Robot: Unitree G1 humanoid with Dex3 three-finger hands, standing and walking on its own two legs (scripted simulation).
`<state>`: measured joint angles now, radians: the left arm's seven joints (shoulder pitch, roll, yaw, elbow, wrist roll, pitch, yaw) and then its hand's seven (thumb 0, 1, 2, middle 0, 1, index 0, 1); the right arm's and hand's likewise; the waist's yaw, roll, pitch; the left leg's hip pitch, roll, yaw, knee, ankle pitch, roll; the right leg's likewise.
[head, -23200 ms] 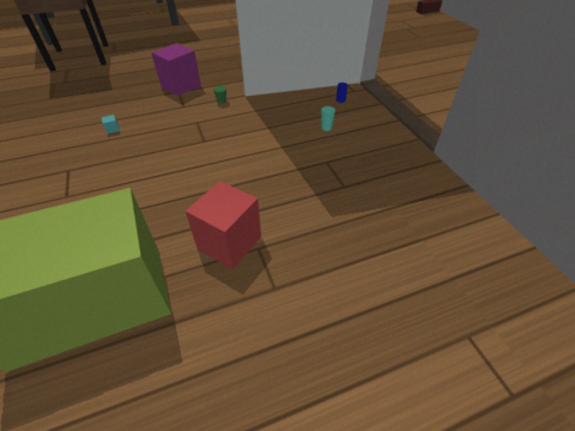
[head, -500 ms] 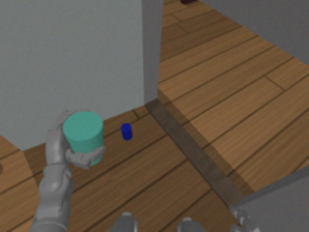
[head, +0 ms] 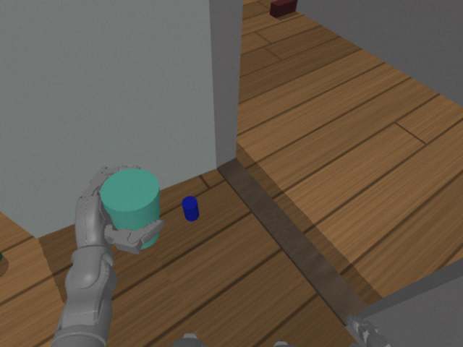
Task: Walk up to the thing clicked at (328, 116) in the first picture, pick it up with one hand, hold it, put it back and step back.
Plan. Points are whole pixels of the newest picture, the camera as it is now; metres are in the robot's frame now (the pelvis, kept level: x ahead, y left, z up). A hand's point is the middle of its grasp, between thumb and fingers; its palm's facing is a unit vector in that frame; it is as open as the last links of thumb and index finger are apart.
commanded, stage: lift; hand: left
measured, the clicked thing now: (136, 213) +0.34 +0.17 +0.04
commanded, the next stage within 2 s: hold in 0.16 s
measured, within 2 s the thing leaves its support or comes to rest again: neither
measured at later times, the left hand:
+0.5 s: hand (133, 211) +0.33 +0.17 +0.07, palm faces +0.19 -0.98 -0.01, open 11.3 cm
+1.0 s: hand (130, 212) +0.32 +0.17 +0.08, palm faces +0.18 -0.98 -0.01, open 11.3 cm
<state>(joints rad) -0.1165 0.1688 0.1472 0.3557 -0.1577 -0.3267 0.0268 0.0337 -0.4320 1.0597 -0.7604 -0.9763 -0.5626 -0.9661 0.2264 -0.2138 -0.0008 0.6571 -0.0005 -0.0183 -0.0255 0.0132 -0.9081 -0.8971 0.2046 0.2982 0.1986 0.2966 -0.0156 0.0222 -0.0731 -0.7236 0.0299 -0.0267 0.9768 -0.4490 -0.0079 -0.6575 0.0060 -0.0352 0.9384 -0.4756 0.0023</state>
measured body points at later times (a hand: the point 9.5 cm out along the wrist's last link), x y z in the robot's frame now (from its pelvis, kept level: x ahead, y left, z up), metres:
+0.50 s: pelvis +0.00 +0.00 +0.01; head +0.04 +0.00 +0.46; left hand +0.31 +0.22 +0.07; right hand +0.13 -0.24 -0.10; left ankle +0.02 +0.12 -0.68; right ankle -0.01 -0.12 -0.68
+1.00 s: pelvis -0.01 +0.00 +0.02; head +0.03 +0.01 +0.47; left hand +0.30 +0.22 +0.08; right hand +0.13 -0.24 -0.09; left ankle +0.02 +0.12 -0.68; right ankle -0.01 -0.12 -0.68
